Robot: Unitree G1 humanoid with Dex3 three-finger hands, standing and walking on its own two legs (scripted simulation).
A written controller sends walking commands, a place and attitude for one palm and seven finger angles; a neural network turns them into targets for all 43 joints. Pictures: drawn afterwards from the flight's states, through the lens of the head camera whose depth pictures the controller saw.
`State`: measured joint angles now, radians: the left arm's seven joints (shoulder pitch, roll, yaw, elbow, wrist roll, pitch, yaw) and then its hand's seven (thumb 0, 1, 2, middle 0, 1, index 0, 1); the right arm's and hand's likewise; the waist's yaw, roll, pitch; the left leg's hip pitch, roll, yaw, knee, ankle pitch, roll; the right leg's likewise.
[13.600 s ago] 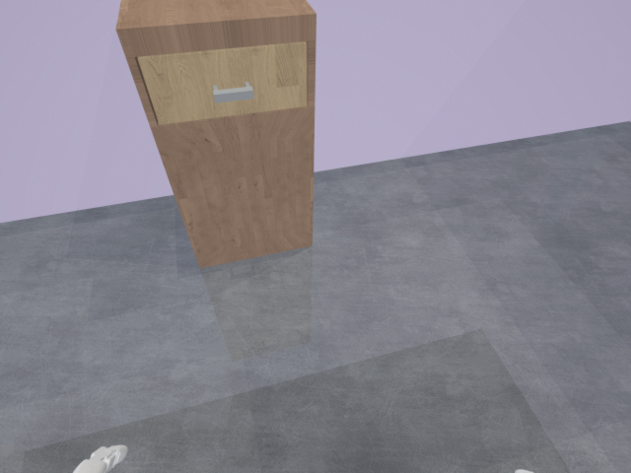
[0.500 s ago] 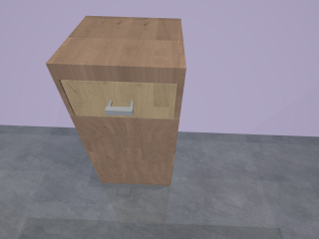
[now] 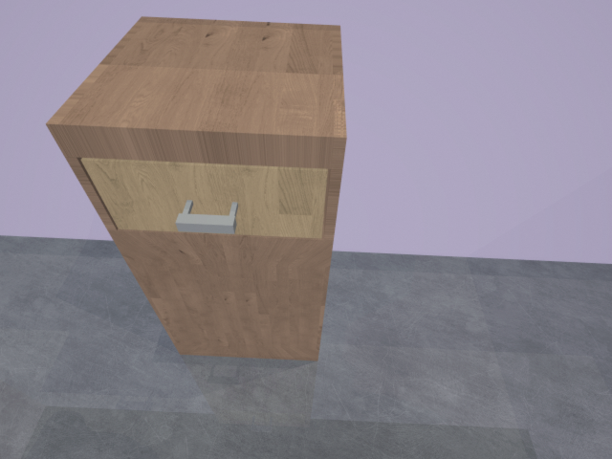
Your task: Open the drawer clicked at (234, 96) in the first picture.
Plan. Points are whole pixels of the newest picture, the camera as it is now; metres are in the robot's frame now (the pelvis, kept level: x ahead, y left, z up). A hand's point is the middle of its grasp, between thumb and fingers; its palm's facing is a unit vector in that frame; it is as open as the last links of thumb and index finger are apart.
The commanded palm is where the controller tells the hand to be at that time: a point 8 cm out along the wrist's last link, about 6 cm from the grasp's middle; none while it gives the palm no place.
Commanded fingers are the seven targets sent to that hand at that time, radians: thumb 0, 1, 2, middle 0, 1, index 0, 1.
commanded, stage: come to a stop and stand still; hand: left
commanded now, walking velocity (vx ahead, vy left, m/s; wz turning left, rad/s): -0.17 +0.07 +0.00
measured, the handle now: (209, 215) +0.51 +0.21 -0.02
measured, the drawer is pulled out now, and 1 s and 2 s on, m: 0.00 0.00 0.00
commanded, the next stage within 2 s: look again from close up in 0.88 s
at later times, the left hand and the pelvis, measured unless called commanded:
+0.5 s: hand out of the picture +0.01 +0.20 -0.17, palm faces +0.02 -0.97 -0.23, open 7.4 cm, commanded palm none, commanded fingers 0.00 0.90 0.90 -0.20 -0.30 -0.20 -0.30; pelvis -0.05 +0.02 +0.00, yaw +0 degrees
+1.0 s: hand out of the picture -0.12 +0.19 -0.17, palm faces +0.04 -0.98 -0.18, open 7.4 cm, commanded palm none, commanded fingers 0.00 0.90 0.90 -0.20 -0.30 -0.20 -0.30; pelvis -0.07 +0.02 +0.01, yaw +1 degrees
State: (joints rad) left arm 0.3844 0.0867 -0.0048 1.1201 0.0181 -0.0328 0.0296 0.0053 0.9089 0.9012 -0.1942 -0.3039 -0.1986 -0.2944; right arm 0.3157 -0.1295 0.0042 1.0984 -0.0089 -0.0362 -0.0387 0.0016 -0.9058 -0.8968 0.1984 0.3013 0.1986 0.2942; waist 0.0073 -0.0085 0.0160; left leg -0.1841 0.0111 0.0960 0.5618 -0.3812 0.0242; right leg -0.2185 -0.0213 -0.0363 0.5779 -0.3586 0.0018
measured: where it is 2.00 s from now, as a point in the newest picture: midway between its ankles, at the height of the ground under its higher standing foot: outside the picture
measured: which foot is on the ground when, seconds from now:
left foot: down 0.00-1.00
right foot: down 0.00-1.00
